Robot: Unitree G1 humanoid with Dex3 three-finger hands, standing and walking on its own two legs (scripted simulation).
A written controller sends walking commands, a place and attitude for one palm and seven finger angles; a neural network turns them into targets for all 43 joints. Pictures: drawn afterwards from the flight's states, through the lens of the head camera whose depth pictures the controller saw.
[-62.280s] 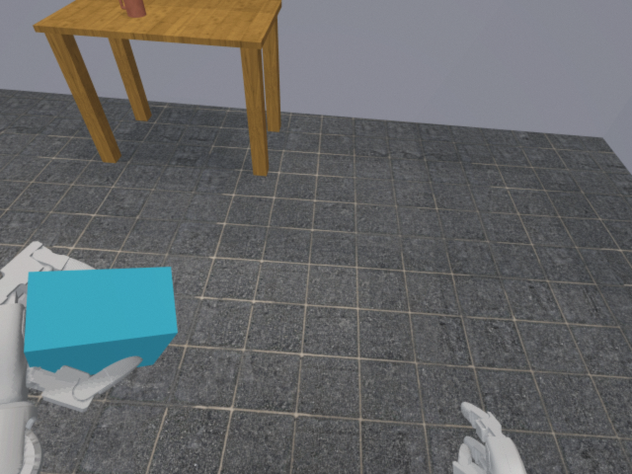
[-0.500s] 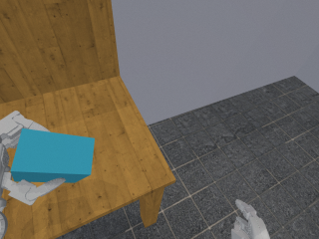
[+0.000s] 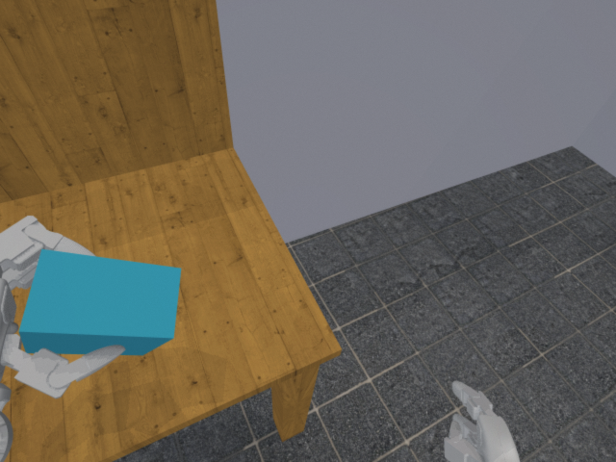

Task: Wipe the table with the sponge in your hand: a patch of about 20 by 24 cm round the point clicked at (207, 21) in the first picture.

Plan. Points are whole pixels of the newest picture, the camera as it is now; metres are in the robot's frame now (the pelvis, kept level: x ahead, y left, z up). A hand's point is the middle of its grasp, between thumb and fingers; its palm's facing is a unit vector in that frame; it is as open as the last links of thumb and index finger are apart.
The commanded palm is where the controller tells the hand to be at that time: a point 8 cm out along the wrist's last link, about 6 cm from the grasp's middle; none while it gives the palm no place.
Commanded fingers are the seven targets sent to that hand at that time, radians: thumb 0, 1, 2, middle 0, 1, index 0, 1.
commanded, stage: shuffle to correct the standing spot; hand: left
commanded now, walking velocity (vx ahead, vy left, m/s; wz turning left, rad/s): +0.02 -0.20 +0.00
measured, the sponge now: (120, 313) +0.23 +0.21 +0.13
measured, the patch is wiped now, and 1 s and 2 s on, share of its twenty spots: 0.00 0.00 0.00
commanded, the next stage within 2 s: none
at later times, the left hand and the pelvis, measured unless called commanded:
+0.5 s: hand (72, 307) +0.22 +0.24 +0.16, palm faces +0.28 -0.87 -0.41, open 10.6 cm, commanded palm +0.16 +0.28 +0.18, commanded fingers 0.00 0.10 1.30 -1.20 -1.60 -1.20 -1.60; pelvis +0.00 +0.00 +0.00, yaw +0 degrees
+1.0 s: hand (77, 310) +0.22 +0.23 +0.16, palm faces +0.30 -0.87 -0.40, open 10.6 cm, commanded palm +0.16 +0.27 +0.18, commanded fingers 0.00 0.10 1.30 -1.20 -1.60 -1.20 -1.60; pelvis +0.00 -0.01 +0.00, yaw +0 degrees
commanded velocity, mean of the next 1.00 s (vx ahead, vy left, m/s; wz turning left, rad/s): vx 0.01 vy -0.20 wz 0.00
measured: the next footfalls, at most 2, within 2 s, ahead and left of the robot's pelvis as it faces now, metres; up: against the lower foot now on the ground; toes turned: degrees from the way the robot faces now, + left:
none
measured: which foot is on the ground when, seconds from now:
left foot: down 0.00-1.00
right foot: down 0.00-1.00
